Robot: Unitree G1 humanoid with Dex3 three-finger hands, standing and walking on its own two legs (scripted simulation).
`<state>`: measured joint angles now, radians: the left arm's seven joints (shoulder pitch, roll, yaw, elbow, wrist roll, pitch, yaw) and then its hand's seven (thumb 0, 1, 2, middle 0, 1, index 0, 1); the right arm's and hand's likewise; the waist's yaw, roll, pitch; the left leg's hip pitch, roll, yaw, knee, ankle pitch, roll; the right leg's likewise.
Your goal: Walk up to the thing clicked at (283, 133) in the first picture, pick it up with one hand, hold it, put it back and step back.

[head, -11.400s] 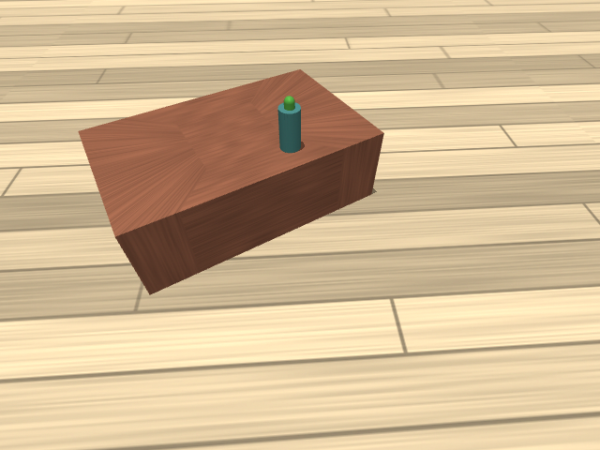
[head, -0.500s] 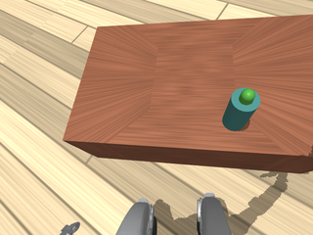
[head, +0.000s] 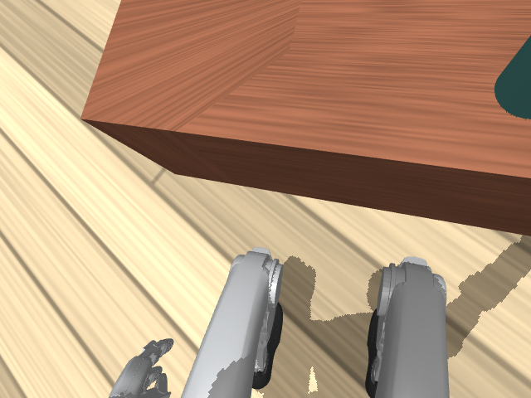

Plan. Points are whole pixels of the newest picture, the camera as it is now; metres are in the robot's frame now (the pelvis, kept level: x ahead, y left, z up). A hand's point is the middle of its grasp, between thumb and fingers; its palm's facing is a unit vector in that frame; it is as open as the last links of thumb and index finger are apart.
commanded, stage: close in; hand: right
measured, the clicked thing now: out of the picture +0.54 -0.31 +0.02
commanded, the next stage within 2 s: rest palm in 0.56 s
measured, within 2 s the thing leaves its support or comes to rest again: neither
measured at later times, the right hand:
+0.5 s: hand out of the picture +0.51 -0.34 +0.01, palm faces +0.38 +0.92 -0.02, open 17.2 cm
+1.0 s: hand out of the picture +0.52 -0.32 +0.00, palm faces +0.37 +0.93 -0.02, open 16.6 cm
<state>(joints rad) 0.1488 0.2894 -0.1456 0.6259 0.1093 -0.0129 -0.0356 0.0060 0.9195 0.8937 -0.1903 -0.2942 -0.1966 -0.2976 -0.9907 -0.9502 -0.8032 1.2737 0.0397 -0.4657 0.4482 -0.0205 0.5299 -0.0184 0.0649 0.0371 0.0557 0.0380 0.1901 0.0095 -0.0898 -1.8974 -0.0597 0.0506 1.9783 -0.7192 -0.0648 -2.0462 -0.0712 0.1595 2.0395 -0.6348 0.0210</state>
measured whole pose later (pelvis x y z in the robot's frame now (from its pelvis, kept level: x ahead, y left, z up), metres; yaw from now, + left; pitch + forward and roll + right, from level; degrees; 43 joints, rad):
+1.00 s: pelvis +0.00 +0.02 -0.03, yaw +0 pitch +36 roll +6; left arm 0.16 0.29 -0.07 0.60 0.07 0.09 -0.03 0.00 0.87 0.92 -0.20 -0.29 -0.20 -0.31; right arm -0.94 -0.69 -0.65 1.01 0.05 -0.35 0.19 -0.02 0.39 -0.04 0.15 0.06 0.13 0.06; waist 0.17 -0.01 -0.12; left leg -1.99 -0.08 0.04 2.09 -0.74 -0.04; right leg -2.10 -0.08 0.16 2.12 -0.65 0.05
